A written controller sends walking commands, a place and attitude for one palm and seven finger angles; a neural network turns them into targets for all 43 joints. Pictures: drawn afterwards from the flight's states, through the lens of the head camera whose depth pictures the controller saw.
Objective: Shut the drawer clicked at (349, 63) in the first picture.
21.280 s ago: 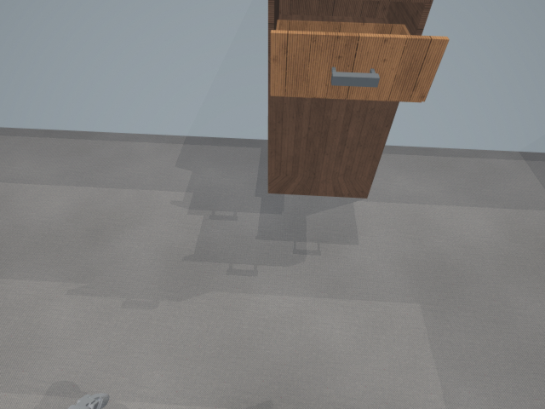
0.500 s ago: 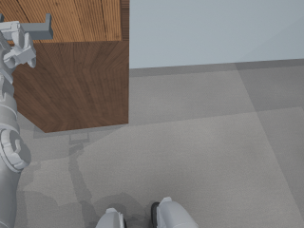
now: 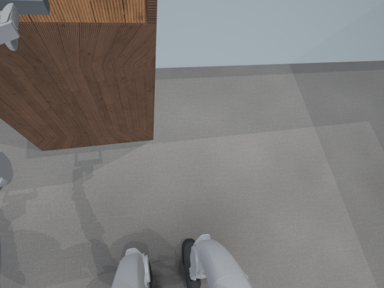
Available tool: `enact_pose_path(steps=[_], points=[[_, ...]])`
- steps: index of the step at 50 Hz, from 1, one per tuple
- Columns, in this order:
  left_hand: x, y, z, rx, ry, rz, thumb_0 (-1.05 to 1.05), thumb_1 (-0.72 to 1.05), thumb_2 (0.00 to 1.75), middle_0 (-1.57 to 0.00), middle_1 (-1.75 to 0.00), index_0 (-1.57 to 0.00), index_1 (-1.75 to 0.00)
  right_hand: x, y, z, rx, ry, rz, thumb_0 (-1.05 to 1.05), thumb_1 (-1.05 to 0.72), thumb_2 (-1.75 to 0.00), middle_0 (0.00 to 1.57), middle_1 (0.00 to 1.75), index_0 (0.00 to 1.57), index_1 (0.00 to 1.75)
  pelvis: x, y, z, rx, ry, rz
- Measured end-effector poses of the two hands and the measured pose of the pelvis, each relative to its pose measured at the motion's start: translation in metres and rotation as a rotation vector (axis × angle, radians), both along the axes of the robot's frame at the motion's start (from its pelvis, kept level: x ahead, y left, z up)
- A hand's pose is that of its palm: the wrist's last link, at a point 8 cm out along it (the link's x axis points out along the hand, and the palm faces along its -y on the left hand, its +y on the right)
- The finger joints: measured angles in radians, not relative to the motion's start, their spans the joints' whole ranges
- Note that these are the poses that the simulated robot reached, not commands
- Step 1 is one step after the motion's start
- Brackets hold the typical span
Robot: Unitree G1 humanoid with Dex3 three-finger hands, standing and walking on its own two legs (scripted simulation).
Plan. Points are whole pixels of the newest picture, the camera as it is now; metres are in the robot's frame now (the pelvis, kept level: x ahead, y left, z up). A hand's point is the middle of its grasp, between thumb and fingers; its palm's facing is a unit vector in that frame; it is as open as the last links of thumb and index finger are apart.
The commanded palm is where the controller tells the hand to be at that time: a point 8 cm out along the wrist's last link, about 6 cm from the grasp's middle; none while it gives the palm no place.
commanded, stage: pull the fist back off the drawer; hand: left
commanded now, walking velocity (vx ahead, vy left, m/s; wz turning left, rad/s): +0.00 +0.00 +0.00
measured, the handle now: out of the picture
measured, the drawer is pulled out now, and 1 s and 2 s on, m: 0.00 0.00 0.00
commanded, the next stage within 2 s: draw the hand back to the body in 0.56 s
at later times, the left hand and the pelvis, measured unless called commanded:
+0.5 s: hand (20, 29) +0.56 +0.21 +0.10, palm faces +0.03 -1.00 +0.00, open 3.1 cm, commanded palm +0.53 +0.25 +0.11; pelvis +0.02 +0.01 +0.01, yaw -2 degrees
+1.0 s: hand out of the picture +0.46 +0.23 +0.13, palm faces +0.06 -1.00 -0.02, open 3.3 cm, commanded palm +0.42 +0.27 +0.15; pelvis +0.06 +0.00 +0.04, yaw +0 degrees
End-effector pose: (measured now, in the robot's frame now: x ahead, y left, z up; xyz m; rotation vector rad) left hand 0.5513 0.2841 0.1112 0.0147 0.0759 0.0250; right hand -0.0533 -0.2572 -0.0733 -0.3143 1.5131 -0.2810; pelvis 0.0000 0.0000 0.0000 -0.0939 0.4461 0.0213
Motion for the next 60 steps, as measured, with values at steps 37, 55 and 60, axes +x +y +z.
enact_pose_path(steps=[37, 55, 60], points=[[-0.030, -0.011, 0.002, 0.002, -0.073, 0.025, 0.02, 0.89, 0.90, -1.40, -1.60, -1.40, -1.60, 0.091, 0.007, 0.002, 0.078, -0.172, -0.043, 0.01, -0.91, -0.90, 0.20, 0.30, 0.20, 0.30, 0.048, 0.006, 0.025, 0.030, -0.091, -0.054], [-0.146, 0.000, 0.039, 0.007, -0.102, 0.024, 0.02, 0.90, 0.90, -1.40, -1.60, -1.40, -1.60, 0.218, 0.009, 0.028, 0.116, -0.561, 0.123, 0.01, -0.91, -0.90, 0.20, 0.30, 0.20, 0.30, 0.056, 0.002, 0.048, 0.055, -0.258, -0.007], [-0.176, -0.003, 0.054, 0.055, -0.099, 0.034, 0.02, 0.90, 0.90, -1.40, -1.60, -1.40, -1.60, 0.242, 0.016, 0.039, 0.140, -0.675, 0.171, 0.01, -0.91, -0.90, 0.20, 0.30, 0.20, 0.30, 0.049, 0.000, 0.052, 0.065, -0.310, -0.001]])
